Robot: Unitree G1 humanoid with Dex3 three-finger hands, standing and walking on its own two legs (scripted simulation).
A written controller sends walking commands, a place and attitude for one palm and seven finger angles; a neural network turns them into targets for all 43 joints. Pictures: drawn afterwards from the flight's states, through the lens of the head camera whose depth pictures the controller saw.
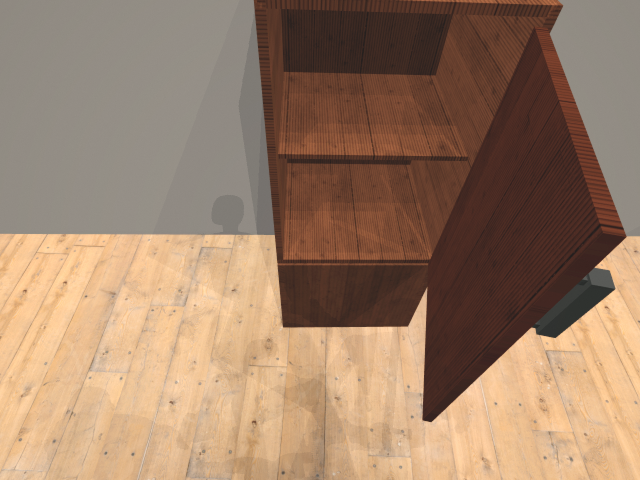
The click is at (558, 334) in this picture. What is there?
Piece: cupboard door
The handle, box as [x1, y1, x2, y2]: [531, 268, 615, 337]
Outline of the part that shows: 609,270 598,268 592,269 531,327 534,327 536,329 537,334 552,337 558,335 615,288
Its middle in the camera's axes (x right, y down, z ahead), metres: +0.28 +0.08 +0.46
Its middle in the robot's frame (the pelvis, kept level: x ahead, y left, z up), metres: +0.32 -0.26 +0.07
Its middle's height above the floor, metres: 0.84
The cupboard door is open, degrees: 77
